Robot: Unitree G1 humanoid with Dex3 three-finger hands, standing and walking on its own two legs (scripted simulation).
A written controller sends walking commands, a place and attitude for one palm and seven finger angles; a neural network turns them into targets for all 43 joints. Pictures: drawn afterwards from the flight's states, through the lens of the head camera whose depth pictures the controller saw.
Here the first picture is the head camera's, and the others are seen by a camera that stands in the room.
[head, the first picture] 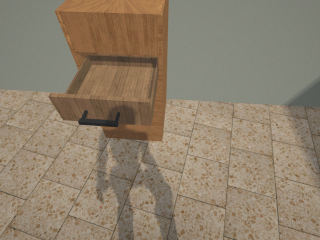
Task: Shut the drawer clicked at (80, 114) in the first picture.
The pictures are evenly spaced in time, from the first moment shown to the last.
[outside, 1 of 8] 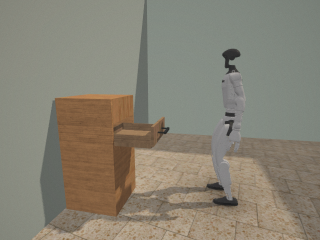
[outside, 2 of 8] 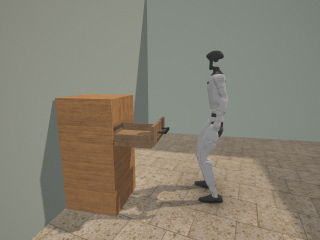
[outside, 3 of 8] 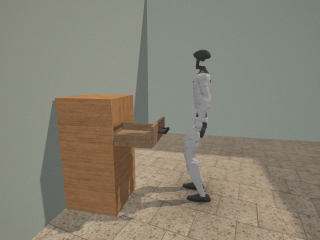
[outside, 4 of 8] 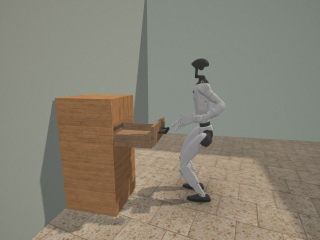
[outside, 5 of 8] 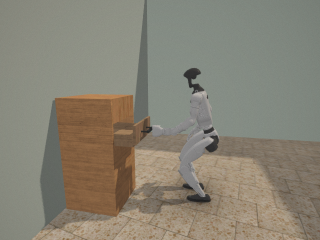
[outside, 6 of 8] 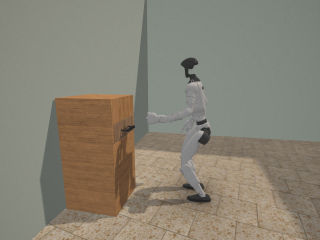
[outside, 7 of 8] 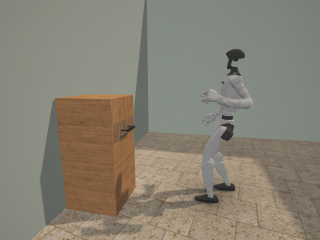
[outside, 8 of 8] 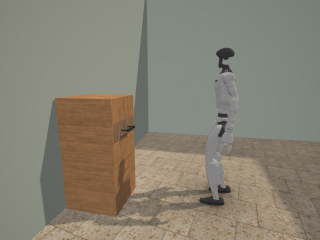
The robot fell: no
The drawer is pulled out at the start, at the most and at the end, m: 0.30 0.30 0.00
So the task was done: yes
